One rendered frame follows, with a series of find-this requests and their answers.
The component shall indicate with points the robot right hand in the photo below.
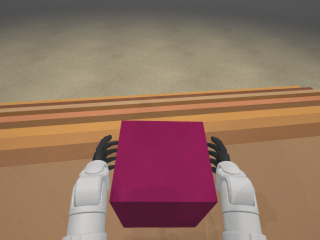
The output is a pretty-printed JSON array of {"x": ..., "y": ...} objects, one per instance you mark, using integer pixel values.
[{"x": 220, "y": 154}]

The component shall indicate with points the carton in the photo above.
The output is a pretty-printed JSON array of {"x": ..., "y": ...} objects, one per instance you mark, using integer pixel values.
[{"x": 162, "y": 175}]

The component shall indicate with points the left robot forearm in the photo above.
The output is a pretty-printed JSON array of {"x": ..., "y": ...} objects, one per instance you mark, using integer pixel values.
[{"x": 88, "y": 205}]

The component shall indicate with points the robot left hand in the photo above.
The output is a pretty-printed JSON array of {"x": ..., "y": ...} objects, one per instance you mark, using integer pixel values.
[{"x": 102, "y": 152}]

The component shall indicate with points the right robot forearm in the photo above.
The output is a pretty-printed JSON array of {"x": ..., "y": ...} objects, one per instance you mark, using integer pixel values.
[{"x": 238, "y": 203}]

